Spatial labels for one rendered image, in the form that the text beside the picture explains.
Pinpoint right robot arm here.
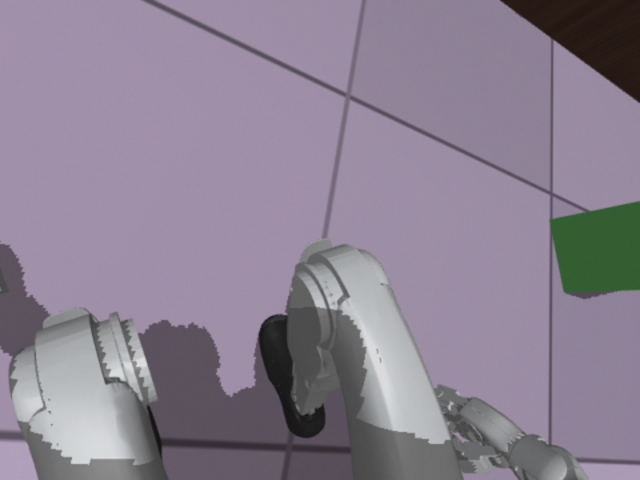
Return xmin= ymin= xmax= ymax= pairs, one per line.
xmin=509 ymin=434 xmax=589 ymax=480

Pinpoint right robot hand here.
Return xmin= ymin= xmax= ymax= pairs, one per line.
xmin=434 ymin=384 xmax=527 ymax=473

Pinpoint right robot foot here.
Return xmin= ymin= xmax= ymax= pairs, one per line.
xmin=259 ymin=314 xmax=325 ymax=438

